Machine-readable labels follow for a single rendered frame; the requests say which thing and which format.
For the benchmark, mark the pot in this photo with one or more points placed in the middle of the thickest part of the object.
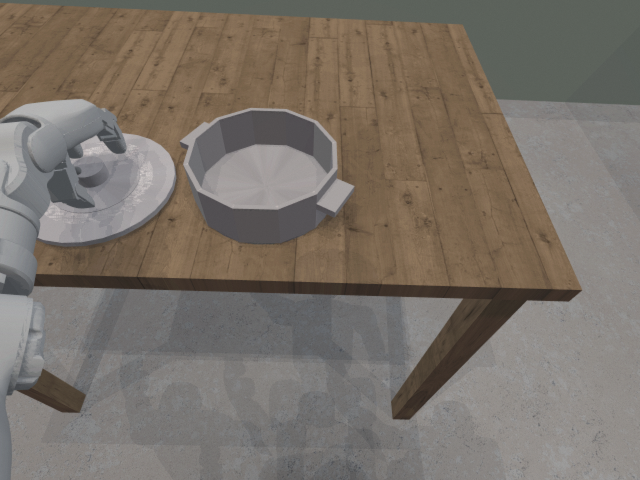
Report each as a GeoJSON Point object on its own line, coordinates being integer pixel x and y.
{"type": "Point", "coordinates": [264, 176]}

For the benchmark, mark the lid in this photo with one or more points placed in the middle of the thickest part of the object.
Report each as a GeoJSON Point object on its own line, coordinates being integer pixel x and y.
{"type": "Point", "coordinates": [140, 183]}

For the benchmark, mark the knob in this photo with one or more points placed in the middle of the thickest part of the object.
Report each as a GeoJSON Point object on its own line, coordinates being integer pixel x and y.
{"type": "Point", "coordinates": [94, 171]}

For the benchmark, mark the left robot upper arm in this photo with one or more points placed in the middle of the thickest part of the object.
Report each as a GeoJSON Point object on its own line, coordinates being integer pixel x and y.
{"type": "Point", "coordinates": [22, 338]}

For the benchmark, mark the robot left hand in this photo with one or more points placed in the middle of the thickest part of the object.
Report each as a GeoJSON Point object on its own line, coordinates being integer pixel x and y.
{"type": "Point", "coordinates": [78, 120]}

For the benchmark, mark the table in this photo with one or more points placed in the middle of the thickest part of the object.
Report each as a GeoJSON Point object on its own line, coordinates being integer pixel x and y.
{"type": "Point", "coordinates": [443, 205]}

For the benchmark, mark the robot left forearm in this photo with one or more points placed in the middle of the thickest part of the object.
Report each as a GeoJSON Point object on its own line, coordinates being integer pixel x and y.
{"type": "Point", "coordinates": [31, 148]}

